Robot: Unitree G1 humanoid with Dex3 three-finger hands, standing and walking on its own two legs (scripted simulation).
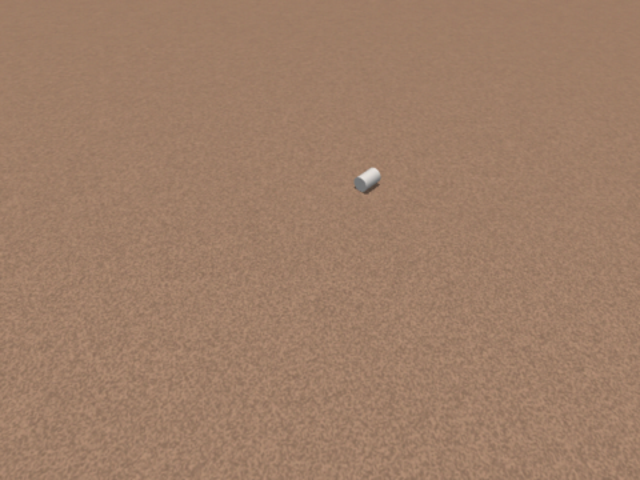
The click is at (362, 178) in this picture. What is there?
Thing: lying can
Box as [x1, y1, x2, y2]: [354, 168, 380, 191]
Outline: 375,168 368,169 354,179 355,186 359,190 363,191 379,180 380,175
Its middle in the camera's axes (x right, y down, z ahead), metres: +0.23 -0.31 +1.93
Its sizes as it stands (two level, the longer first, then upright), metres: 0.113 0.080 0.080
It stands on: the floor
